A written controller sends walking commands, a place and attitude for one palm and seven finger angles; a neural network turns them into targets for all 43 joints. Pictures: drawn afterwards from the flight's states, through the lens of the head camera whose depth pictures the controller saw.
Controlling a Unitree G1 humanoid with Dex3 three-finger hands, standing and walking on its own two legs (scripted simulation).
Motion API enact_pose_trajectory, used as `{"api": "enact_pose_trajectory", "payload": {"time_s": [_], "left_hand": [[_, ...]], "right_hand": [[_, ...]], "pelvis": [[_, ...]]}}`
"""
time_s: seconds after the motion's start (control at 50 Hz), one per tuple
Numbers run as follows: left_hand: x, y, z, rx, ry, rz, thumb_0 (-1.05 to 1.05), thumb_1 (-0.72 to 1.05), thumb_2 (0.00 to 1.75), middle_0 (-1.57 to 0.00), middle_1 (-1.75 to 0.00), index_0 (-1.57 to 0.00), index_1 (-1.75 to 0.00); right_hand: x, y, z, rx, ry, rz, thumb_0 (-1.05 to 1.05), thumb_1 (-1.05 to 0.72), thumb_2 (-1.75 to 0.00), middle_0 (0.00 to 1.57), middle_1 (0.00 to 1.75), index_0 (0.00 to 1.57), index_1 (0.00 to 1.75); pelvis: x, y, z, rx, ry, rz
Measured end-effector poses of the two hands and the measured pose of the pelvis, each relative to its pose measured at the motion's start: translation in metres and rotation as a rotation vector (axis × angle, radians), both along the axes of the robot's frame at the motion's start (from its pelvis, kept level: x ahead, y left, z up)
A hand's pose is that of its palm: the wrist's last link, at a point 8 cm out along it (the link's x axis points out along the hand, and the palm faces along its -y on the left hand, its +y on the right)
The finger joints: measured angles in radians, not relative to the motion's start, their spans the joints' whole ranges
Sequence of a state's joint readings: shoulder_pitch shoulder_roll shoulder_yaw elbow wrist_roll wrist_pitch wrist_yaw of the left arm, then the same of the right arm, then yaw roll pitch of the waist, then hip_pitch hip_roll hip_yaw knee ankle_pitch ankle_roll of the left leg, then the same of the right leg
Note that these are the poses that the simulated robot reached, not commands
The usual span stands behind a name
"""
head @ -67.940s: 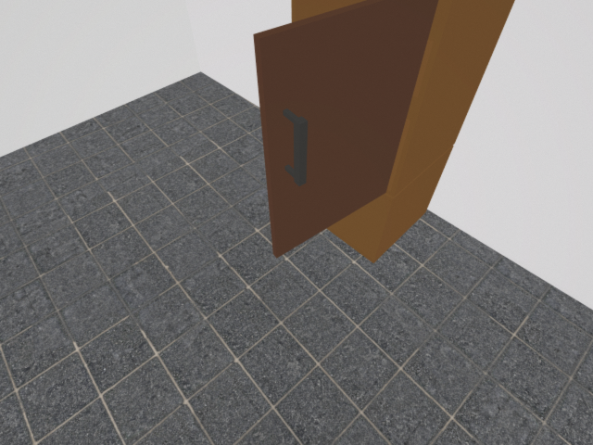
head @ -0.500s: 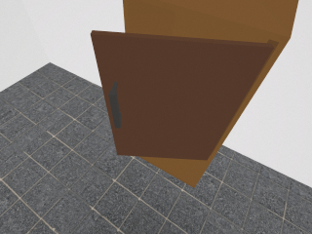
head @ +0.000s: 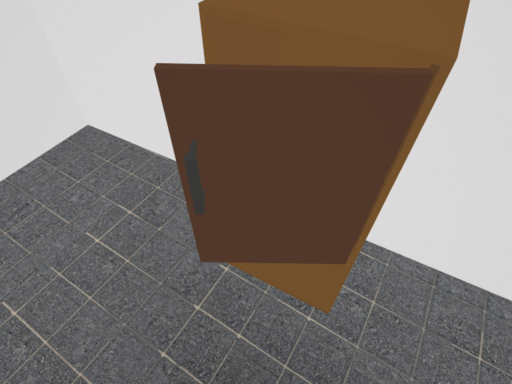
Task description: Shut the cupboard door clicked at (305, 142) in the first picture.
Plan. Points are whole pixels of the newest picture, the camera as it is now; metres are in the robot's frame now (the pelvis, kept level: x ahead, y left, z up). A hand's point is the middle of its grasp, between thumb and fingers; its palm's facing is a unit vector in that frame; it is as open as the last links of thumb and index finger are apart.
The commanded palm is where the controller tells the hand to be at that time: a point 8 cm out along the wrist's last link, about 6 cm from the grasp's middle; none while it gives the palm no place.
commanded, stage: look again from close up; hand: left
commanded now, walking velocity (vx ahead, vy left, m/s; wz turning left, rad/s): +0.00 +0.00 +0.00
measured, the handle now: (197, 179) +0.47 +0.15 +0.04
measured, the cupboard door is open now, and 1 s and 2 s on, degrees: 28 28 28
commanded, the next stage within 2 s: raise the hand and make a fist in 0.50 s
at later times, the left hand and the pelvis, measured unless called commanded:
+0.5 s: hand out of the picture +0.01 +0.15 -0.18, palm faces +0.01 -0.99 -0.15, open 7.4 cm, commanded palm none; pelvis +0.02 -0.01 +0.00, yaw +0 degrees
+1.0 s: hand (177, 364) +0.17 +0.14 -0.06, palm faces +0.08 -1.00 +0.01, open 6.3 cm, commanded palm +0.14 +0.20 -0.04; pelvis +0.00 -0.04 -0.08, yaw +3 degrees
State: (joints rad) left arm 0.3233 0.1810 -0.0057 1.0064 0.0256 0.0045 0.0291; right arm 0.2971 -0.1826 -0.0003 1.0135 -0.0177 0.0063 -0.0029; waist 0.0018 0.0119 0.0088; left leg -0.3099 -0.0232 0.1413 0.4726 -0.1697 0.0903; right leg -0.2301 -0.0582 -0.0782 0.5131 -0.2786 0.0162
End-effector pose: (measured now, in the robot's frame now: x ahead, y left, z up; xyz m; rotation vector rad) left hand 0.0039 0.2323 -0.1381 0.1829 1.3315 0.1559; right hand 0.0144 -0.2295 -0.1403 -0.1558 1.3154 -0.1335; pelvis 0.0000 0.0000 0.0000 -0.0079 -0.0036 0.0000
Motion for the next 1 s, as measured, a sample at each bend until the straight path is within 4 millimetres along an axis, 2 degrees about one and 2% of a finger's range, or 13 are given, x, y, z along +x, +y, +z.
{"api": "enact_pose_trajectory", "payload": {"time_s": [0.1, 0.22, 0.38, 0.62, 0.64, 0.66, 0.7, 0.76, 0.82, 0.86, 0.9, 0.94, 1.0], "left_hand": [[-0.004, -0.011, -0.004, -0.03, 0.031, 0.003, 0.01, 0.9, 0.9, -0.2, -0.3, -0.2, -0.3], [-0.006, -0.024, -0.008, -0.063, 0.061, 0.008, 0.01, 0.9, 0.9, -0.2, -0.3, -0.2, -0.3], [-0.003, -0.032, -0.01, -0.081, 0.082, 0.014, 0.01, 0.9, 0.9, -0.2, -0.3, -0.2, -0.3], [0.009, -0.029, -0.009, -0.059, 0.084, 0.007, 0.0, 0.9, 0.9, -0.2, -0.3, -0.2, -0.3], [0.021, -0.025, -0.004, -0.059, 0.029, 0.06, 0.01, 0.9, 0.9, -0.2, -0.3, -0.2, -0.3], [0.041, -0.016, 0.009, -0.026, -0.081, 0.081, 0.02, 0.92, 0.9, -0.2, -0.3, -0.21, -0.3], [0.087, -0.004, 0.05, 0.031, -0.392, 0.083, 0.03, 0.94, 0.9, -0.21, -0.3, -0.21, -0.31], [0.149, -0.005, 0.108, 0.059, -0.805, 0.056, 0.03, 0.94, 0.9, -0.22, -0.32, -0.23, -0.33], [0.183, -0.018, 0.14, -0.015, -1.127, 0.018, 0.02, 0.94, 0.9, -0.25, -0.36, -0.25, -0.36], [0.187, -0.032, 0.145, -0.098, -1.294, -0.039, 0.02, 0.93, 0.9, -0.28, -0.39, -0.28, -0.39], [0.18, -0.043, 0.134, -0.152, -1.384, -0.108, 0.01, 0.92, 0.9, -0.31, -0.42, -0.31, -0.42], [0.165, -0.048, 0.113, -0.174, -1.373, -0.128, 0.01, 0.92, 0.9, -0.34, -0.45, -0.35, -0.46], [0.138, -0.043, 0.083, -0.15, -1.269, -0.074, 0.01, 0.9, 0.9, -0.4, -0.51, -0.4, -0.52]], "right_hand": [[-0.012, 0.004, 0.001, 0.007, 0.05, -0.013, 0.0, -0.91, -0.9, 0.2, 0.3, 0.2, 0.3], [-0.013, 0.007, 0.002, 0.009, 0.077, -0.022, 0.01, -0.91, -0.9, 0.2, 0.3, 0.2, 0.3], [-0.004, 0.005, 0.004, -0.003, 0.079, -0.028, 0.01, -0.92, -0.9, 0.2, 0.3, 0.2, 0.3], [0.012, -0.001, 0.004, -0.014, 0.064, -0.028, 0.01, -0.93, -0.9, 0.2, 0.3, 0.2, 0.3], [0.016, -0.003, 0.006, -0.026, 0.027, -0.026, 0.01, -0.93, -0.9, 0.2, 0.3, 0.2, 0.3], [0.023, -0.007, 0.011, -0.046, -0.044, -0.022, 0.02, -0.93, -0.9, 0.2, 0.3, 0.2, 0.3], [0.041, -0.014, 0.019, -0.066, -0.207, -0.013, 0.02, -0.93, -0.9, 0.2, 0.3, 0.2, 0.3], [0.074, -0.025, 0.026, -0.063, -0.412, 0.04, 0.02, -0.93, -0.9, 0.2, 0.3, 0.2, 0.3], [0.112, -0.037, 0.03, -0.06, -0.564, 0.09, 0.01, -0.92, -0.9, 0.2, 0.3, 0.2, 0.3], [0.137, -0.044, 0.033, -0.069, -0.647, 0.121, 0.01, -0.92, -0.9, 0.2, 0.3, 0.2, 0.3], [0.161, -0.05, 0.034, -0.081, -0.715, 0.152, 0.01, -0.91, -0.9, 0.2, 0.3, 0.2, 0.3], [0.184, -0.054, 0.034, -0.091, -0.769, 0.185, 0.01, -0.91, -0.9, 0.2, 0.3, 0.2, 0.3], [0.212, -0.053, 0.031, -0.092, -0.827, 0.23, 0.01, -0.91, -0.9, 0.2, 0.3, 0.2, 0.3]], "pelvis": [[0.003, -0.001, 0.001, 0.0, 0.001, 0.0], [0.008, -0.003, 0.003, 0.0, 0.0, -0.001], [0.015, -0.005, 0.004, 0.002, -0.002, -0.004], [0.026, -0.007, 0.004, 0.0, -0.002, -0.011], [0.025, -0.007, 0.003, -0.002, -0.005, -0.003], [0.025, -0.009, 0.002, 0.0, -0.004, -0.002], [0.025, -0.011, 0.0, 0.009, 0.006, 0.007], [0.02, -0.014, -0.008, 0.014, 0.028, 0.06], [0.014, -0.017, -0.021, 0.005, 0.082, 0.06], [0.01, -0.023, -0.035, 0.007, 0.126, 0.049], [0.005, -0.03, -0.051, 0.008, 0.158, 0.043], [0.001, -0.037, -0.066, 0.008, 0.18, 0.044], [-0.002, -0.045, -0.083, -0.001, 0.2, 0.056]]}}
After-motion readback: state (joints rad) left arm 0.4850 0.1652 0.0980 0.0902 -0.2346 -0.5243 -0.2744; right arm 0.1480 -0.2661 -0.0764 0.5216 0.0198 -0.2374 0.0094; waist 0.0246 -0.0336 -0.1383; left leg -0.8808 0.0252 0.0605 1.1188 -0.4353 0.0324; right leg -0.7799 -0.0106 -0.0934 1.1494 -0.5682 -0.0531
